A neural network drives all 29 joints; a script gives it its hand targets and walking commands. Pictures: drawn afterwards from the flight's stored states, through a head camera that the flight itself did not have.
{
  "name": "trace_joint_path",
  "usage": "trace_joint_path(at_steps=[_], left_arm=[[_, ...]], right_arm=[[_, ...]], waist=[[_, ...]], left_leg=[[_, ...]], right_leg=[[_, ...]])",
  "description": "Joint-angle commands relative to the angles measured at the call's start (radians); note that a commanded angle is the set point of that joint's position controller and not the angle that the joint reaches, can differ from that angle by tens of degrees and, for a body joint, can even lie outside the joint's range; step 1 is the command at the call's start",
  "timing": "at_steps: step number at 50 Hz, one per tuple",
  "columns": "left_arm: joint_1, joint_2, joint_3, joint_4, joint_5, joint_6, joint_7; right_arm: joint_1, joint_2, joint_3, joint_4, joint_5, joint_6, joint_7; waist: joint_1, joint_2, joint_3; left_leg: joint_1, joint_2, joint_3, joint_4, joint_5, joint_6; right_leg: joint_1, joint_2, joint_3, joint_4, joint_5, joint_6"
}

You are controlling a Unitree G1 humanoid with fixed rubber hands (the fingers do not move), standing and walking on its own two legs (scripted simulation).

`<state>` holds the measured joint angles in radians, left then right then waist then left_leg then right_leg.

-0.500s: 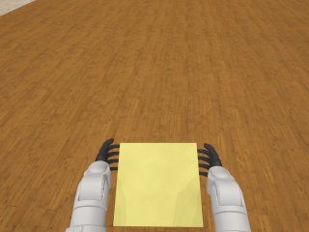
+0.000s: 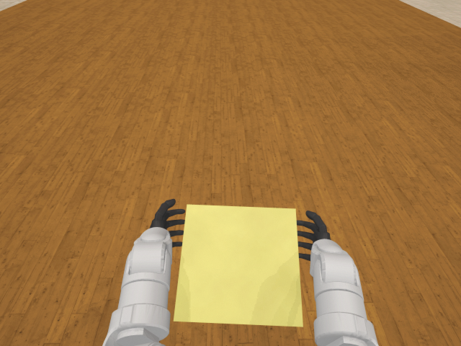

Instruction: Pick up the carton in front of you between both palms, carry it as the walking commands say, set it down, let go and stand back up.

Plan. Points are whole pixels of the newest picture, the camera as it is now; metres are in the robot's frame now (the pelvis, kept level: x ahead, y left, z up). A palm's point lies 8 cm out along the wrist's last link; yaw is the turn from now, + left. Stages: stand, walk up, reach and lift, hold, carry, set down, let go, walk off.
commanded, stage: set down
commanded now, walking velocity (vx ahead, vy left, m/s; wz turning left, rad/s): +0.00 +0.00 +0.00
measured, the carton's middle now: (237, 269) +0.32 -0.01 -0.08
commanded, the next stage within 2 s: none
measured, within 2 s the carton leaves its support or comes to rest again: neither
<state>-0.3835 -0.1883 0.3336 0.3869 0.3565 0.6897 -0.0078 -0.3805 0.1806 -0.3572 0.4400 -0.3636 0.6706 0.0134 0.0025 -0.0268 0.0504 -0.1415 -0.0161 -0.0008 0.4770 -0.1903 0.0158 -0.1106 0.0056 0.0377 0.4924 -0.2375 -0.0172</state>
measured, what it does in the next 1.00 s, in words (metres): lowers itself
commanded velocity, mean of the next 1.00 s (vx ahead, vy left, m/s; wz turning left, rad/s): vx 0.00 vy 0.00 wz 0.00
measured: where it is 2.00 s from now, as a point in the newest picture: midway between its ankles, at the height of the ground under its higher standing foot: outside the picture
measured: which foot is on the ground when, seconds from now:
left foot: down 0.00-1.00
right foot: down 0.00-1.00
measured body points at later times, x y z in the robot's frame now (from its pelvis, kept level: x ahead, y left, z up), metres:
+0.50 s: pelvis -0.03 -0.01 -0.09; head +0.18 -0.01 +0.31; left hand +0.35 +0.14 -0.17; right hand +0.37 -0.15 -0.19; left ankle +0.06 +0.11 -0.74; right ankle +0.04 -0.13 -0.74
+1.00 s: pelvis -0.04 -0.04 -0.22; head +0.20 -0.04 +0.15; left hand +0.37 +0.15 -0.31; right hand +0.43 -0.14 -0.33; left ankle +0.06 +0.11 -0.74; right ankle +0.03 -0.13 -0.74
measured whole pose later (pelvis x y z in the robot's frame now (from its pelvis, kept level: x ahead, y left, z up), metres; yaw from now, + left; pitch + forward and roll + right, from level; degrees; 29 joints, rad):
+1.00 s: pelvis -0.04 -0.04 -0.22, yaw +3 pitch +43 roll +1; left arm -0.74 -0.19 0.51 0.55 0.21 0.19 0.17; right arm -0.87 -0.03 -0.26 0.81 -0.19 0.22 -0.13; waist 0.07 0.00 -0.21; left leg -1.86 -0.03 -0.06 1.54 -0.44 -0.06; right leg -1.83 0.07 0.00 1.60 -0.52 -0.03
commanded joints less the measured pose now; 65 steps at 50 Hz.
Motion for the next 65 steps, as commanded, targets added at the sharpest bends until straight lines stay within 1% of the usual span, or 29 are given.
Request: trace_joint_path(at_steps=[1, 3, 4, 6, 8, 10, 13, 14, 16, 17, 20, 22, 23, 26, 28, 31, 33, 37, 42, 50, 54, 60, 65], left_arm=[[-0.655, -0.946, -0.284, 0.224, -0.144, -0.115, -0.205], [-0.657, -0.894, -0.185, 0.272, -0.096, -0.157, -0.167], [-0.651, -0.863, -0.155, 0.277, -0.081, -0.179, -0.149], [-0.618, -0.805, -0.104, 0.295, -0.053, -0.226, -0.117], [-0.578, -0.769, -0.083, 0.311, -0.036, -0.286, -0.094], [-0.558, -0.778, -0.122, 0.293, -0.047, -0.358, -0.079], [-0.578, -0.843, -0.273, 0.225, -0.122, -0.474, -0.074], [-0.601, -0.869, -0.317, 0.209, -0.146, -0.508, -0.074], [-0.636, -0.915, -0.383, 0.198, -0.175, -0.554, -0.068], [-0.641, -0.930, -0.418, 0.189, -0.183, -0.568, -0.065], [-0.642, -0.942, -0.527, 0.146, -0.199, -0.590, -0.051], [-0.649, -0.930, -0.564, 0.122, -0.206, -0.588, -0.047], [-0.658, -0.924, -0.572, 0.114, -0.209, -0.584, -0.047], [-0.692, -0.905, -0.558, 0.119, -0.209, -0.552, -0.059], [-0.705, -0.886, -0.519, 0.161, -0.199, -0.523, -0.073], [-0.734, -0.863, -0.460, 0.218, -0.179, -0.490, -0.095], [-0.760, -0.855, -0.430, 0.237, -0.174, -0.481, -0.106], [-0.823, -0.851, -0.409, 0.239, -0.192, -0.486, -0.119], [-0.885, -0.844, -0.400, 0.244, -0.215, -0.496, -0.111], [-0.972, -0.824, -0.404, 0.224, -0.254, -0.506, -0.062], [-1.026, -0.804, -0.404, 0.207, -0.267, -0.507, -0.035], [-1.121, -0.758, -0.392, 0.185, -0.279, -0.516, -0.001], [-1.189, -0.716, -0.378, 0.182, -0.297, -0.531, 0.023]], right_arm=[[-0.795, 0.757, 0.262, 0.149, 0.128, -0.156, 0.293], [-0.800, 0.694, 0.189, 0.205, 0.070, -0.193, 0.280], [-0.785, 0.665, 0.163, 0.224, 0.047, -0.214, 0.273], [-0.743, 0.601, 0.123, 0.262, 0.012, -0.258, 0.266], [-0.690, 0.556, 0.112, 0.294, -0.014, -0.311, 0.262], [-0.645, 0.554, 0.151, 0.304, -0.010, -0.377, 0.260], [-0.618, 0.615, 0.268, 0.267, 0.053, -0.487, 0.256], [-0.639, 0.632, 0.305, 0.252, 0.077, -0.521, 0.252], [-0.719, 0.651, 0.386, 0.201, 0.124, -0.575, 0.242], [-0.752, 0.659, 0.433, 0.164, 0.145, -0.592, 0.235], [-0.804, 0.690, 0.566, 0.070, 0.214, -0.616, 0.216], [-0.812, 0.710, 0.621, 0.064, 0.250, -0.605, 0.206], [-0.811, 0.723, 0.635, 0.077, 0.259, -0.595, 0.203], [-0.827, 0.755, 0.633, 0.117, 0.266, -0.552, 0.195], [-0.834, 0.768, 0.604, 0.169, 0.256, -0.520, 0.191], [-0.846, 0.779, 0.551, 0.246, 0.232, -0.484, 0.186], [-0.855, 0.781, 0.527, 0.281, 0.221, -0.475, 0.179], [-0.894, 0.774, 0.510, 0.309, 0.228, -0.485, 0.157], [-0.988, 0.736, 0.523, 0.298, 0.255, -0.511, 0.134], [-1.123, 0.659, 0.563, 0.284, 0.304, -0.530, 0.117], [-1.164, 0.632, 0.558, 0.312, 0.319, -0.526, 0.124], [-1.229, 0.580, 0.533, 0.372, 0.335, -0.526, 0.135], [-1.288, 0.518, 0.519, 0.417, 0.348, -0.536, 0.134]], waist=[[-0.018, 0.098, -0.144], [-0.005, 0.063, -0.155], [-0.001, 0.039, -0.165], [0.010, 0.021, -0.197], [0.009, 0.013, -0.247], [0.003, 0.015, -0.342], [-0.013, 0.023, -0.571], [-0.022, 0.025, -0.649], [-0.031, 0.020, -0.789], [-0.030, 0.013, -0.867], [-0.006, 0.002, -1.123], [0.010, -0.007, -1.211], [0.015, -0.016, -1.215], [0.036, -0.039, -1.156], [0.050, -0.047, -1.077], [0.060, -0.057, -0.990], [0.061, -0.063, -0.986], [0.060, -0.061, -1.042], [0.062, -0.046, -1.100], [0.059, -0.069, -1.217], [0.063, -0.069, -1.226], [0.072, -0.054, -1.206], [0.072, -0.044, -1.189]], left_leg=[[0.013, -0.024, -0.149, -0.067, -0.341, -0.008], [-0.003, -0.031, -0.144, -0.013, -0.311, -0.011], [-0.018, -0.036, -0.142, 0.020, -0.272, -0.014], [-0.081, -0.039, -0.144, 0.078, -0.180, -0.021], [-0.148, -0.047, -0.141, 0.134, -0.059, -0.028], [-0.180, -0.057, -0.133, 0.195, 0.093, -0.040], [-0.177, -0.077, -0.105, 0.302, 0.334, -0.060], [-0.179, -0.085, -0.102, 0.342, 0.386, -0.063], [-0.214, -0.099, -0.101, 0.416, 0.431, -0.060], [-0.242, -0.106, -0.095, 0.452, 0.434, -0.056], [-0.343, -0.121, -0.071, 0.549, 0.421, -0.051], [-0.450, -0.132, -0.051, 0.594, 0.362, -0.049], [-0.513, -0.136, -0.044, 0.611, 0.313, -0.048], [-0.708, -0.142, -0.021, 0.659, 0.148, -0.047], [-0.827, -0.142, -0.007, 0.688, 0.044, -0.043], [-0.964, -0.143, 0.010, 0.739, -0.043, -0.036], [-1.029, -0.144, 0.018, 0.779, -0.050, -0.035], [-1.130, -0.146, 0.025, 0.854, -0.023, -0.042], [-1.222, -0.148, 0.031, 0.938, -0.017, -0.054], [-1.284, -0.152, 0.038, 1.072, -0.010, -0.072], [-1.297, -0.152, 0.044, 1.124, -0.021, -0.076], [-1.325, -0.149, 0.057, 1.202, -0.031, -0.080], [-1.352, -0.146, 0.065, 1.269, -0.031, -0.084]], right_leg=[[-0.254, 0.081, 0.019, 0.031, -0.165, -0.039], [-0.327, 0.080, 0.026, 0.062, -0.181, -0.036], [-0.372, 0.080, 0.027, 0.079, -0.177, -0.036], [-0.461, 0.084, 0.025, 0.127, -0.138, -0.036], [-0.549, 0.092, 0.024, 0.178, -0.075, -0.036], [-0.619, 0.104, 0.023, 0.221, -0.010, -0.033], [-0.682, 0.119, 0.023, 0.288, 0.116, -0.028], [-0.716, 0.123, 0.020, 0.312, 0.143, -0.025], [-0.784, 0.130, 0.012, 0.364, 0.175, -0.018], [-0.797, 0.133, 0.009, 0.393, 0.196, -0.015], [-0.782, 0.136, 0.008, 0.488, 0.261, 0.001], [-0.786, 0.135, 0.011, 0.542, 0.258, 0.014], [-0.804, 0.134, 0.012, 0.561, 0.232, 0.019], [-0.863, 0.135, 0.017, 0.599, 0.113, 0.031], [-0.918, 0.133, 0.021, 0.617, 0.024, 0.034], [-1.007, 0.133, 0.027, 0.642, -0.054, 0.036], [-1.040, 0.133, 0.033, 0.664, -0.053, 0.037], [-1.062, 0.136, 0.040, 0.733, 0.006, 0.037], [-1.116, 0.147, 0.033, 0.828, 0.026, 0.030], [-1.223, 0.163, -0.004, 0.983, 0.009, 0.030], [-1.301, 0.168, -0.018, 1.044, -0.026, 0.028], [-1.421, 0.166, -0.032, 1.130, -0.067, 0.020], [-1.503, 0.159, -0.038, 1.199, -0.085, 0.014]])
